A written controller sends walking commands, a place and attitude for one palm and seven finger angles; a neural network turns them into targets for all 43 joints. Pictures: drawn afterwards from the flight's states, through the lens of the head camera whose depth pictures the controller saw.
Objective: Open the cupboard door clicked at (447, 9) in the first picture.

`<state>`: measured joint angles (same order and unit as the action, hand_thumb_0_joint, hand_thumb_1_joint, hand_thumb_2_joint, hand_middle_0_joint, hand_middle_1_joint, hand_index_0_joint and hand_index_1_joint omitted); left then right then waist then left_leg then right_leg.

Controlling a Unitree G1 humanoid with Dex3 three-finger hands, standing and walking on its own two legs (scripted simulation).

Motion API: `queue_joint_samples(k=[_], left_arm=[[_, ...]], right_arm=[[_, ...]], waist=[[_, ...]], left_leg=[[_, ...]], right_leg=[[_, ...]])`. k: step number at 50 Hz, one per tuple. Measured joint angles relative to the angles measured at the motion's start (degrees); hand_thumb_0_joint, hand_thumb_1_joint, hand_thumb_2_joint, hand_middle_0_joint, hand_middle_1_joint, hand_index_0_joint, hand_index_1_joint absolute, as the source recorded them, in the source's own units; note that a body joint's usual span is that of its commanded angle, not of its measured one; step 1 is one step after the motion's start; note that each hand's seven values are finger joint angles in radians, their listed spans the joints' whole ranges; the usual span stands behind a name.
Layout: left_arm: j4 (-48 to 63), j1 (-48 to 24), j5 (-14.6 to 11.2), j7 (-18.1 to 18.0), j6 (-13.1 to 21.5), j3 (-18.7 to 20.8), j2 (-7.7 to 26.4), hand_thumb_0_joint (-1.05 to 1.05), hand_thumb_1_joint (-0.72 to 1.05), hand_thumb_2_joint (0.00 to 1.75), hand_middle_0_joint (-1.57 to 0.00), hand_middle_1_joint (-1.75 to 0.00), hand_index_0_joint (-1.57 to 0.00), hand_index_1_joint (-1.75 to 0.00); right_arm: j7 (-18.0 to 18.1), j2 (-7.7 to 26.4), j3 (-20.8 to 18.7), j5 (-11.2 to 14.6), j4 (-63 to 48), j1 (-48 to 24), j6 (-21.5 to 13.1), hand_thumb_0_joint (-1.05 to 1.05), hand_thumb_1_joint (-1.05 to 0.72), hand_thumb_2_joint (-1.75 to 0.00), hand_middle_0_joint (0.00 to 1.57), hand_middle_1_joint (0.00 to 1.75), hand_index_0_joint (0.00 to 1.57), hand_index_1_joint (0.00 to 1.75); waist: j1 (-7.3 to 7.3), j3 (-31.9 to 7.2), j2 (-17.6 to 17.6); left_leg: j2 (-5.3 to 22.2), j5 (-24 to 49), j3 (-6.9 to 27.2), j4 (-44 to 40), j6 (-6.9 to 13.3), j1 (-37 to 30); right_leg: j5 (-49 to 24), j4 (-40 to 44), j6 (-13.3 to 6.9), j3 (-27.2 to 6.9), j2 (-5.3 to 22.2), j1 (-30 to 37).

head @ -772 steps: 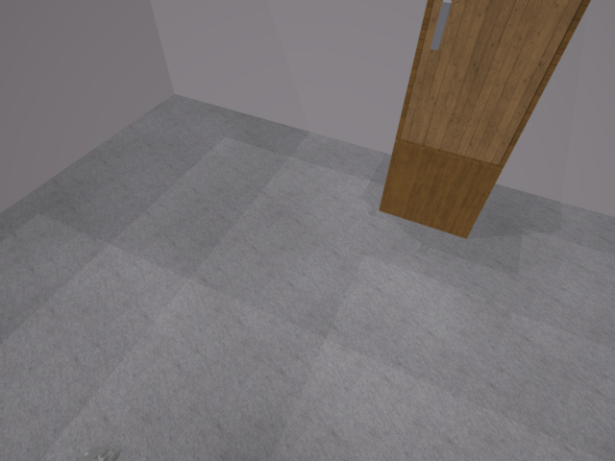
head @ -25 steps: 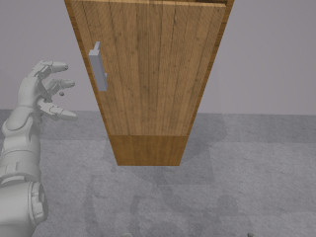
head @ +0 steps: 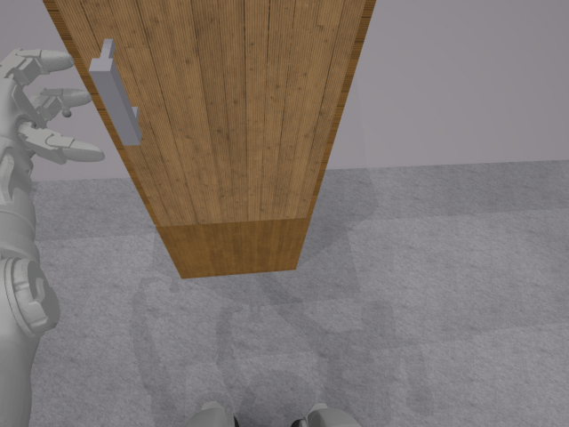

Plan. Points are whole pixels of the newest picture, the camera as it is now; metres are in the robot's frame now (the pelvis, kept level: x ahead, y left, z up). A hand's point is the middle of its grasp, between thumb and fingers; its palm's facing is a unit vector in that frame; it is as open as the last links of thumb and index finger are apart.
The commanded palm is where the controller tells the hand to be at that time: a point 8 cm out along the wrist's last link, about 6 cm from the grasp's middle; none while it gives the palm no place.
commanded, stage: move the hooked fingers beside the handle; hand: left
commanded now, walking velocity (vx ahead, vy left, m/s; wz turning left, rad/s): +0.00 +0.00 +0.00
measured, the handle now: (120, 94) +0.55 +0.19 +0.12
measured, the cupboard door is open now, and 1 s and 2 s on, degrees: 0 0 0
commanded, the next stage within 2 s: slide the fingers in behind the handle in 0.80 s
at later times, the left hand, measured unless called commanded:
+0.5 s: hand (70, 116) +0.50 +0.24 +0.12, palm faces +0.04 -1.00 +0.01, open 14.0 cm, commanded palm +0.48 +0.29 +0.12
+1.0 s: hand (68, 117) +0.50 +0.25 +0.12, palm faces +0.03 -1.00 +0.01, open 14.0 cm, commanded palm +0.48 +0.29 +0.12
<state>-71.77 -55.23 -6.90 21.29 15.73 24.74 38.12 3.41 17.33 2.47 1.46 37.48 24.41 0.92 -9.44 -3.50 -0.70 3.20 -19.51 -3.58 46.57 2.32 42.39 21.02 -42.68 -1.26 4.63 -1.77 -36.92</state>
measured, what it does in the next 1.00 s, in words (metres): stands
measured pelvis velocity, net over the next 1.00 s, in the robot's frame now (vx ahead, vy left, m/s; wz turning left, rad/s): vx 0.01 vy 0.00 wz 0.00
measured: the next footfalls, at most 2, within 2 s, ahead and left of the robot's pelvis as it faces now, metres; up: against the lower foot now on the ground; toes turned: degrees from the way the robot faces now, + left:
none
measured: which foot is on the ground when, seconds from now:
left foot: down 0.00-1.00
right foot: down 0.00-1.00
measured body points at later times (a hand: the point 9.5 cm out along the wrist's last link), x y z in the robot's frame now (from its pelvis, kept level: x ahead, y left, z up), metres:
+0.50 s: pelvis +0.02 +0.00 +0.00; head +0.11 +0.03 +0.44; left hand +0.50 +0.30 +0.12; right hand +0.04 -0.27 -0.11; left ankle +0.03 +0.09 -0.70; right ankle -0.01 -0.11 -0.70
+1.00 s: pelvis +0.01 +0.00 +0.00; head +0.11 +0.03 +0.44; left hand +0.49 +0.30 +0.12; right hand +0.01 -0.27 -0.11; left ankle +0.03 +0.09 -0.70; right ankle -0.01 -0.11 -0.70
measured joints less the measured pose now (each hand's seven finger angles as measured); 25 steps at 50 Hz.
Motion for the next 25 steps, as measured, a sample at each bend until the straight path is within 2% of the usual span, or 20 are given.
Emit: queue_joint_samples(k=[5,9,12,17,25], left_arm=[[0.72,0.12,0.26,-0.12,0.74,1.36,0.39,-0.01,-0.50,0.30,-0.30,-1.20,-0.30,-1.20],[0.48,1.41,0.51,0.43,-0.21,2.13,0.85,-0.01,-0.50,0.30,-0.30,-1.20,-0.30,-1.20],[3.06,4.05,0.42,0.25,0.16,2.81,0.31,-0.01,-0.50,0.30,-0.30,-1.20,-0.30,-1.20],[4.59,5.03,-0.98,0.33,0.97,1.16,-1.53,-0.01,-0.50,0.30,-0.30,-1.20,-0.30,-1.20],[3.35,2.90,-0.54,-1.04,0.41,-0.63,-3.13,-0.01,-0.50,0.30,-0.30,-1.20,-0.30,-1.20]], right_arm=[[-0.53,-0.17,-0.30,-0.32,-0.48,1.40,1.10,0.00,-0.90,-0.89,0.20,0.30,0.21,0.30],[-0.72,-0.36,-0.11,-0.21,-1.26,1.87,2.22,0.00,-0.90,-0.89,0.20,0.30,0.21,0.30],[-0.83,-0.65,-0.36,-0.23,-1.90,2.03,2.71,0.00,-0.90,-0.89,0.20,0.30,0.21,0.30],[-0.87,-1.13,-0.40,0.03,-1.50,1.18,3.10,0.00,-0.90,-0.89,0.20,0.30,0.21,0.30],[-0.78,-1.03,-0.23,-0.22,-1.59,-2.07,2.41,0.00,-0.90,-0.89,0.20,0.30,0.21,0.30]], waist=[[-0.33,-0.58,-0.12],[-0.48,-0.81,-0.18],[-0.15,-1.03,-0.25],[0.93,-1.12,-0.17],[1.29,-1.26,-0.14]], left_leg=[[0.39,-0.47,-0.46,0.17,-0.06,0.59],[0.57,-0.84,-0.77,0.08,-0.01,0.39],[0.65,-1.04,-1.02,-0.12,-0.02,0.02],[0.42,-1.41,-0.53,-0.05,-0.01,-0.74],[-0.12,-1.63,0.17,0.61,0.10,-0.28]], right_leg=[[0.12,0.03,-0.02,-0.53,-0.35,-0.76],[0.26,0.26,0.05,-0.89,-0.54,-0.65],[0.31,0.53,0.08,-1.17,-0.62,-0.35],[0.68,0.82,0.14,-0.70,-0.47,0.82],[1.20,0.21,0.27,0.00,0.01,0.71]])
